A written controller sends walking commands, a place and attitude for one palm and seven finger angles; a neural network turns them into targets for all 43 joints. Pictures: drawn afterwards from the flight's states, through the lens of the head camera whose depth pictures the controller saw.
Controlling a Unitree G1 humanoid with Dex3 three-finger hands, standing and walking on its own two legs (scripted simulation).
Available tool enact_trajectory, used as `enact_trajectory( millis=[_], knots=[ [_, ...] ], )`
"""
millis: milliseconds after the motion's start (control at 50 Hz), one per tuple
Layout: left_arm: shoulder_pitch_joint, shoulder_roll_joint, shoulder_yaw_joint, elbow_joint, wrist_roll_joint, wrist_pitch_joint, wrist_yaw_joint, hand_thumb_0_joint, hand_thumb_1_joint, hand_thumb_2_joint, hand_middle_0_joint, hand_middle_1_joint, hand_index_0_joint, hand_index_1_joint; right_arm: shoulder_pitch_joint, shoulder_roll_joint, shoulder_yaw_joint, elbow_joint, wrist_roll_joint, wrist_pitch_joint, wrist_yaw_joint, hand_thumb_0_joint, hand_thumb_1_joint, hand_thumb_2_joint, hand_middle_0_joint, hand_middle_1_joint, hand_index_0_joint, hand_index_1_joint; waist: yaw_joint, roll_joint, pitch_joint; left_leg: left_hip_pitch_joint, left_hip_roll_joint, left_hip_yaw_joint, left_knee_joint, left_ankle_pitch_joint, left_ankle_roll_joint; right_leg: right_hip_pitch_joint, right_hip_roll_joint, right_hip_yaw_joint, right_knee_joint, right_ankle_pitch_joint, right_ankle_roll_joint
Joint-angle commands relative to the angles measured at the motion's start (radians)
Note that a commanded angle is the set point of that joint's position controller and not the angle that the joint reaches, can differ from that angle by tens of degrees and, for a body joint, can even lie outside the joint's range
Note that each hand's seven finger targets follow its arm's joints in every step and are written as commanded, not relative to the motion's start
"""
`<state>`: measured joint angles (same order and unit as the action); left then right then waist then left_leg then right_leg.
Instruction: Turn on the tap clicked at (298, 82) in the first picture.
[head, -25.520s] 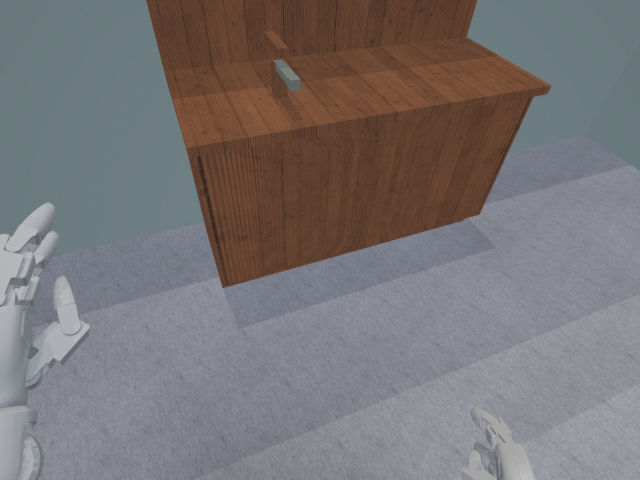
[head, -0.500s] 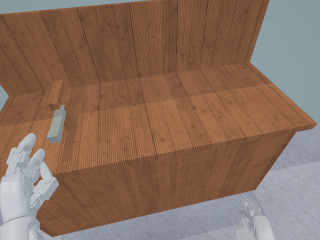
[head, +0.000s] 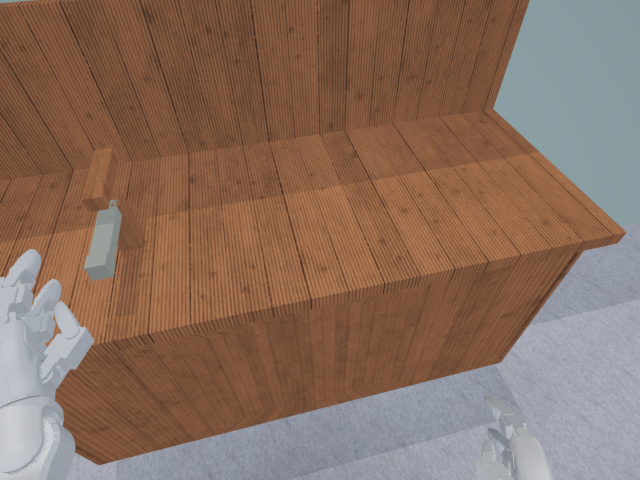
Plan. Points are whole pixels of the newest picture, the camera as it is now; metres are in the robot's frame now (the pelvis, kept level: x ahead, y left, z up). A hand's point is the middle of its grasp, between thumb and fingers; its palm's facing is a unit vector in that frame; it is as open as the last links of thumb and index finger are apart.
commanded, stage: reach beside the lever's end, fingers flat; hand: left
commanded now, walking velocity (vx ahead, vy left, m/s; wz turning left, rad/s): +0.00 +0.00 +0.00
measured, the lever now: (100, 266) +0.36 +0.36 +0.05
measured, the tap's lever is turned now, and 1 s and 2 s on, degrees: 0 0 0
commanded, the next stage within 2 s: push the lever round in 1.48 s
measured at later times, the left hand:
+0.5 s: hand (84, 304) +0.28 +0.32 +0.08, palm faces +0.57 -0.82 -0.10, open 7.6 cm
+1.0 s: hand (82, 285) +0.32 +0.36 +0.06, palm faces +0.58 -0.80 -0.11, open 7.8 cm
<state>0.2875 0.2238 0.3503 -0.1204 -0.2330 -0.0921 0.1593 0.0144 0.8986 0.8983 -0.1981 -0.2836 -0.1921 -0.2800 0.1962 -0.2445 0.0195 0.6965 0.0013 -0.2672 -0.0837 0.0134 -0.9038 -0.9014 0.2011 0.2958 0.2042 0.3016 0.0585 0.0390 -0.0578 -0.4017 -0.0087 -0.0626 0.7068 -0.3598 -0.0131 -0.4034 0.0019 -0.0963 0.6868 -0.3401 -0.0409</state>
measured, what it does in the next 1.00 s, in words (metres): stands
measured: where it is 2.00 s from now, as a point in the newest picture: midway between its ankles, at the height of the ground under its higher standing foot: outside the picture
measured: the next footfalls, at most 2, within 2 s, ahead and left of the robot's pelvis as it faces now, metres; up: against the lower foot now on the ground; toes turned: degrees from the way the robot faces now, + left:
none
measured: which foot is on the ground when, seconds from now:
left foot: down 0.00-1.00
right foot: down 0.00-1.00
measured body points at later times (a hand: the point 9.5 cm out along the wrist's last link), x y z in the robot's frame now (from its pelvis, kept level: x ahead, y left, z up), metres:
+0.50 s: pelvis +0.00 +0.01 +0.00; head +0.03 +0.01 +0.44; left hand +0.24 +0.36 +0.09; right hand +0.17 -0.23 -0.10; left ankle +0.00 +0.13 -0.72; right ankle +0.01 -0.09 -0.72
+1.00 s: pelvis +0.00 +0.02 -0.01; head +0.05 +0.02 +0.43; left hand +0.28 +0.40 +0.07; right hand +0.13 -0.24 -0.12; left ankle +0.00 +0.13 -0.72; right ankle +0.01 -0.09 -0.72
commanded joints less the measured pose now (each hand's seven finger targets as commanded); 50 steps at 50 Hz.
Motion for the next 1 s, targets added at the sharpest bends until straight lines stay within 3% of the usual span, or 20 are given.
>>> enact_trajectory(
  millis=[0, 40, 100, 160, 180, 220, 260, 280, 300, 360, 380, 420, 460, 480, 540, 600, 660, 720, 860, 980],
  knots=[
    [-0.164, 0.183, 0.074, -0.170, 0.003, -0.087, -0.020, 0.000, 0.900, 0.900, -0.186, -0.258, -0.186, -0.258, -0.098, -0.117, -0.040, -0.147, 0.008, -0.064, -0.013, 0.000, -0.900, -0.900, 0.200, 0.300, 0.200, 0.300, -0.007, 0.001, -0.131, 0.001, -0.025, 0.011, -0.110, 0.166, 0.027, 0.083, -0.007, 0.047, -0.109, 0.162, 0.020],
    [-0.180, 0.211, 0.108, -0.123, -0.003, -0.085, -0.023, 0.000, 0.900, 0.900, -0.184, -0.252, -0.184, -0.252, -0.097, -0.121, -0.043, -0.144, 0.007, -0.059, -0.015, 0.000, -0.900, -0.900, 0.200, 0.300, 0.200, 0.300, -0.006, -0.028, -0.123, -0.018, -0.025, 0.013, -0.108, 0.155, 0.029, 0.081, -0.006, 0.049, -0.112, 0.153, 0.022],
    [-0.244, 0.225, 0.125, -0.098, 0.003, -0.092, -0.021, 0.000, 0.900, 0.900, -0.182, -0.245, -0.182, -0.245, -0.102, -0.118, -0.043, -0.139, 0.009, -0.051, -0.016, 0.000, -0.900, -0.900, 0.200, 0.300, 0.200, 0.300, -0.006, 0.024, -0.138, -0.011, -0.025, 0.014, -0.110, 0.162, 0.023, 0.075, -0.005, 0.049, -0.106, 0.151, 0.018],
    [-0.266, 0.265, 0.160, -0.066, 0.012, -0.109, -0.015, 0.000, 0.900, 0.900, -0.179, -0.238, -0.179, -0.238, -0.095, -0.124, -0.047, -0.136, 0.005, -0.047, -0.016, 0.000, -0.900, -0.900, 0.200, 0.300, 0.200, 0.300, -0.003, 0.011, -0.162, -0.016, -0.021, 0.015, -0.103, 0.178, 0.025, 0.080, -0.003, 0.049, -0.097, 0.164, 0.018],
    [-0.283, 0.231, 0.129, -0.058, 0.012, -0.115, -0.020, 0.000, 0.900, 0.900, -0.178, -0.235, -0.178, -0.235, -0.093, -0.121, -0.046, -0.137, 0.004, -0.045, -0.013, 0.000, -0.900, -0.900, 0.200, 0.300, 0.200, 0.300, -0.011, 0.022, -0.170, -0.007, -0.023, 0.016, -0.100, 0.186, 0.023, 0.075, -0.003, 0.047, -0.091, 0.174, 0.018],
    [-0.308, 0.236, 0.122, -0.037, 0.014, -0.126, -0.027, 0.000, 0.900, 0.900, -0.177, -0.230, -0.177, -0.230, -0.085, -0.124, -0.046, -0.135, 0.004, -0.043, -0.011, 0.000, -0.900, -0.900, 0.200, 0.300, 0.200, 0.300, -0.015, 0.042, -0.169, -0.010, -0.020, 0.011, -0.097, 0.192, 0.017, 0.062, 0.000, 0.045, -0.081, 0.175, 0.015],
    [-0.300, 0.270, 0.163, -0.003, 0.016, -0.130, -0.028, 0.000, 0.900, 0.900, -0.175, -0.225, -0.175, -0.225, -0.079, -0.129, -0.051, -0.132, 0.004, -0.039, -0.013, 0.000, -0.900, -0.900, 0.200, 0.300, 0.200, 0.300, -0.008, 0.017, -0.179, -0.016, -0.017, 0.013, -0.094, 0.207, 0.020, 0.073, 0.001, 0.046, -0.080, 0.192, 0.015],
    [-0.297, 0.244, 0.141, 0.011, 0.014, -0.128, -0.035, 0.000, 0.900, 0.900, -0.174, -0.223, -0.174, -0.223, -0.078, -0.129, -0.050, -0.138, 0.003, -0.036, -0.011, 0.000, -0.900, -0.900, 0.200, 0.300, 0.200, 0.300, -0.007, 0.030, -0.183, -0.022, -0.021, 0.015, -0.093, 0.201, 0.020, 0.070, -0.001, 0.046, -0.075, 0.189, 0.016],
    [-0.331, 0.261, 0.153, 0.035, 0.010, -0.127, -0.038, 0.000, 0.900, 0.900, -0.173, -0.220, -0.173, -0.220, -0.075, -0.133, -0.049, -0.134, 0.005, -0.033, -0.012, 0.000, -0.900, -0.900, 0.200, 0.300, 0.200, 0.300, -0.016, 0.000, -0.170, -0.033, -0.019, 0.009, -0.091, 0.189, 0.020, 0.057, 0.002, 0.043, -0.075, 0.178, 0.017],
    [-0.361, 0.301, 0.189, 0.057, 0.015, -0.137, -0.043, 0.000, 0.900, 0.900, -0.171, -0.212, -0.171, -0.212, -0.072, -0.134, -0.053, -0.130, 0.005, -0.022, -0.017, 0.000, -0.900, -0.900, 0.200, 0.300, 0.200, 0.300, -0.011, 0.030, -0.186, -0.031, -0.018, 0.015, -0.086, 0.196, 0.022, 0.058, 0.002, 0.048, -0.074, 0.181, 0.016],
    [-0.377, 0.282, 0.166, 0.066, 0.017, -0.138, -0.046, 0.000, 0.900, 0.900, -0.170, -0.210, -0.170, -0.210, -0.067, -0.133, -0.050, -0.134, 0.003, -0.020, -0.015, 0.000, -0.900, -0.900, 0.200, 0.300, 0.200, 0.300, -0.016, 0.045, -0.194, -0.031, -0.020, 0.012, -0.085, 0.198, 0.020, 0.053, 0.001, 0.046, -0.067, 0.181, 0.016],
    [-0.439, 0.294, 0.169, 0.091, 0.016, -0.150, -0.050, 0.000, 0.900, 0.900, -0.168, -0.205, -0.168, -0.205, -0.063, -0.138, -0.052, -0.127, 0.000, -0.016, -0.017, 0.000, -0.900, -0.900, 0.200, 0.300, 0.200, 0.300, -0.029, 0.027, -0.191, -0.034, -0.018, 0.008, -0.078, 0.188, 0.020, 0.032, 0.005, 0.045, -0.062, 0.172, 0.017],
    [-0.423, 0.334, 0.211, 0.125, 0.022, -0.160, -0.051, 0.000, 0.900, 0.900, -0.167, -0.200, -0.167, -0.200, -0.052, -0.141, -0.056, -0.123, 0.000, -0.008, -0.018, 0.000, -0.900, -0.900, 0.200, 0.300, 0.200, 0.300, -0.017, 0.023, -0.209, -0.041, -0.017, 0.008, -0.072, 0.210, 0.021, 0.049, 0.006, 0.047, -0.056, 0.191, 0.016],
    [-0.428, 0.314, 0.191, 0.125, 0.022, -0.166, -0.057, 0.000, 0.900, 0.900, -0.166, -0.198, -0.166, -0.198, -0.048, -0.139, -0.057, -0.126, 0.000, -0.005, -0.015, 0.000, -0.900, -0.900, 0.200, 0.300, 0.200, 0.300, -0.021, 0.052, -0.222, -0.034, -0.018, 0.012, -0.068, 0.219, 0.020, 0.047, 0.005, 0.048, -0.051, 0.200, 0.016],
    [-0.455, 0.338, 0.211, 0.177, 0.017, -0.176, -0.072, 0.000, 0.900, 0.900, -0.163, -0.190, -0.163, -0.190, -0.032, -0.145, -0.061, -0.119, -0.001, 0.002, -0.015, 0.000, -0.900, -0.900, 0.200, 0.300, 0.200, 0.300, -0.025, 0.025, -0.222, -0.048, -0.016, 0.006, -0.057, 0.232, 0.018, 0.039, 0.010, 0.046, -0.039, 0.215, 0.015],
    [-0.509, 0.334, 0.195, 0.195, 0.021, -0.184, -0.083, 0.000, 0.900, 0.900, -0.161, -0.183, -0.161, -0.183, -0.026, -0.145, -0.060, -0.119, 0.001, 0.011, -0.015, 0.000, -0.900, -0.900, 0.200, 0.300, 0.200, 0.300, -0.036, 0.055, -0.220, -0.046, -0.013, 0.002, -0.052, 0.229, 0.015, 0.011, 0.011, 0.043, -0.031, 0.201, 0.015],
    [-0.487, 0.359, 0.225, 0.227, 0.024, -0.193, -0.082, 0.000, 0.900, 0.900, -0.158, -0.175, -0.158, -0.175, -0.013, -0.152, -0.065, -0.121, -0.002, 0.021, -0.014, 0.000, -0.900, -0.900, 0.200, 0.300, 0.200, 0.300, -0.024, 0.036, -0.246, -0.054, -0.013, 0.002, -0.043, 0.256, 0.018, 0.025, 0.013, 0.044, -0.023, 0.221, 0.015],
    [-0.548, 0.363, 0.217, 0.260, 0.026, -0.202, -0.091, 0.000, 0.900, 0.900, -0.156, -0.167, -0.156, -0.167, -0.005, -0.152, -0.066, -0.117, -0.002, 0.033, -0.013, 0.000, -0.900, -0.900, 0.200, 0.300, 0.200, 0.300, -0.041, 0.056, -0.238, -0.069, -0.014, 0.003, -0.035, 0.228, 0.018, -0.004, 0.013, 0.047, -0.017, 0.202, 0.017],
    [-0.598, 0.464, 0.295, 0.358, 0.041, -0.228, -0.104, 0.000, 0.900, 0.900, -0.150, -0.150, -0.150, -0.150, 0.026, -0.163, -0.069, -0.107, -0.006, 0.065, -0.015, 0.000, -0.900, -0.900, 0.200, 0.300, 0.200, 0.300, -0.038, 0.052, -0.279, -0.100, -0.013, 0.007, -0.009, 0.244, 0.028, 0.002, 0.016, 0.055, 0.002, 0.226, 0.017],
    [-0.668, 0.512, 0.324, 0.471, 0.037, -0.251, -0.148, 0.000, 0.900, 0.900, -0.150, -0.150, -0.150, -0.150, 0.060, -0.170, -0.071, -0.102, -0.007, 0.093, -0.011, 0.000, -0.900, -0.900, 0.200, 0.300, 0.200, 0.300, -0.052, 0.055, -0.292, -0.136, -0.014, 0.011, 0.017, 0.239, 0.033, -0.015, 0.017, 0.061, 0.019, 0.238, 0.020]
  ],
)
